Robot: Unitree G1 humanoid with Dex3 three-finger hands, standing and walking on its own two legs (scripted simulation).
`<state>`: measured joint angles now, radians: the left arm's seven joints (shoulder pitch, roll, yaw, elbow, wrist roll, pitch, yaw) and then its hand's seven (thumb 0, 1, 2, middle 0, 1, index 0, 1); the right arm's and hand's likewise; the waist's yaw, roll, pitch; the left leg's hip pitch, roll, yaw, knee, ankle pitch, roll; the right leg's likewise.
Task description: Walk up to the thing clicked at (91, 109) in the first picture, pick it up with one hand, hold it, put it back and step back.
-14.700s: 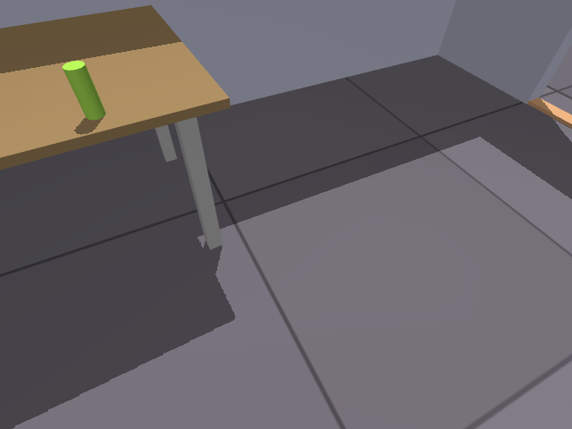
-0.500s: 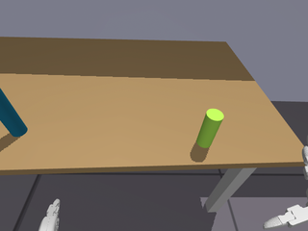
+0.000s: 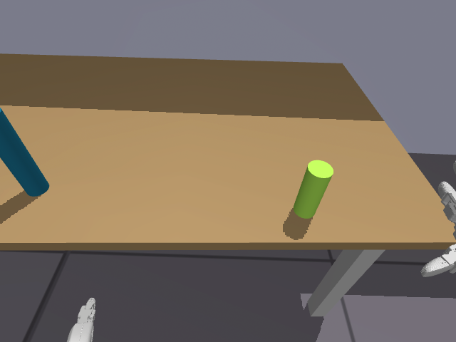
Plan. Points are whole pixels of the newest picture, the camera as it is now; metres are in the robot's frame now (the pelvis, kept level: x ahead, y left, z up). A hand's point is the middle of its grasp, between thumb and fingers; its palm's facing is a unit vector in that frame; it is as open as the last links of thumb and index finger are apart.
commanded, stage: go down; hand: right
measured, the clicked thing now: (311, 190) +0.43 -0.18 +0.03
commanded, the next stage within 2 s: none
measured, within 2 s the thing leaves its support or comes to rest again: neither
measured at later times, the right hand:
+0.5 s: hand (444, 193) +0.33 -0.34 +0.14, palm faces +0.14 +0.99 -0.01, open 17.6 cm
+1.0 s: hand (446, 186) +0.35 -0.36 +0.14, palm faces +0.12 +0.99 +0.00, open 17.4 cm
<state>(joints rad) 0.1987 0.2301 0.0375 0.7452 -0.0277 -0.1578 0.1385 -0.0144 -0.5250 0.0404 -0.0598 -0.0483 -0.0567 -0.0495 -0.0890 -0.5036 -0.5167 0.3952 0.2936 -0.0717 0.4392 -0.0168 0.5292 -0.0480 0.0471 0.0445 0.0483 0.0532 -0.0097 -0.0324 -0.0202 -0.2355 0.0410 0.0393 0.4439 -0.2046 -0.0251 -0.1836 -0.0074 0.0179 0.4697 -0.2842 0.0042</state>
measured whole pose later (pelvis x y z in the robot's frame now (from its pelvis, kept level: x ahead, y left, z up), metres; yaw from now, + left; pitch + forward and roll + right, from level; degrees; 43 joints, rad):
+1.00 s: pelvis +0.01 +0.00 -0.01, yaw +0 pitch +7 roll +1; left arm 0.22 0.26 -0.05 0.67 -0.01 -0.24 0.21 -0.01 -0.55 0.06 -0.07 -0.06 -0.06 -0.06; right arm -0.46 -0.75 -0.60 0.90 0.28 -0.07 0.64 -0.02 0.51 -0.06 0.05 0.04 0.05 0.05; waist 0.04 -0.01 -0.07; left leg -0.40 0.02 0.05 0.53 -0.24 -0.02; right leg -0.37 -0.03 0.03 0.60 -0.34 0.01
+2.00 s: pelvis +0.00 +0.00 -0.02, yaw +0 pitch +8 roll +2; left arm 0.28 0.27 -0.07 0.60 0.00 -0.27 0.21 -0.01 -0.53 0.06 -0.06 -0.05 -0.06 -0.06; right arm -0.48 -0.80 -0.63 0.96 0.27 -0.09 0.66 -0.02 0.57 -0.06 0.05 0.05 0.05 0.06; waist 0.05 -0.01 -0.08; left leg -0.47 0.02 0.04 0.59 -0.25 -0.02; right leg -0.45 -0.03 0.03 0.67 -0.36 0.01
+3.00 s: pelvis -0.01 +0.00 -0.05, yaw +2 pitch +13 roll +2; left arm 0.33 0.24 0.02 0.36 0.02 -0.15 0.08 -0.02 -0.54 0.05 -0.07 -0.06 -0.07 -0.06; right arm -0.56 -0.40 -0.39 0.90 0.17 -0.31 0.25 -0.02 0.60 -0.06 0.03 0.05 0.03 0.06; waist 0.10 0.00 -0.11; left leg -0.71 0.01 0.01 0.83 -0.34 -0.02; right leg -0.66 -0.04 0.01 0.90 -0.46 0.01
